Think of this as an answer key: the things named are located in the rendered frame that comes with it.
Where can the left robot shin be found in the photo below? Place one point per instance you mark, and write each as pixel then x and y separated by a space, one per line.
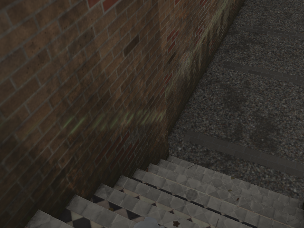
pixel 149 219

